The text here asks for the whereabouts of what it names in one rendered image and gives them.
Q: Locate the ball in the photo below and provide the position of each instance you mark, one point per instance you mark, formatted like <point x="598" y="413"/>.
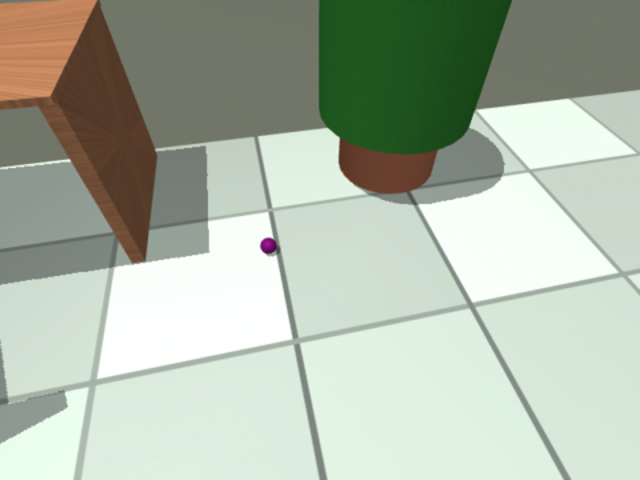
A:
<point x="268" y="245"/>

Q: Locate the potted plant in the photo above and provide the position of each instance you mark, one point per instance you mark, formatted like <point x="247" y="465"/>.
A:
<point x="400" y="80"/>

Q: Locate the desk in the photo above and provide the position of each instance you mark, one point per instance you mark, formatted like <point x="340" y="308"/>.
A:
<point x="60" y="56"/>

